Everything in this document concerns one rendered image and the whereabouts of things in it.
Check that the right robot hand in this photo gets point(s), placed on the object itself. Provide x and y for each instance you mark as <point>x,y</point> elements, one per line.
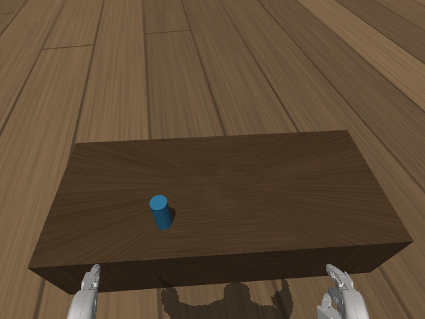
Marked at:
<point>350,303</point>

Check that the left robot hand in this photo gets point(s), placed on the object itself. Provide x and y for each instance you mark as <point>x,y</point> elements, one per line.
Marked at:
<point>84,303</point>

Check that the can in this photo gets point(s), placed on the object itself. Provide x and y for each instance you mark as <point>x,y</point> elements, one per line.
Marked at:
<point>161,212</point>

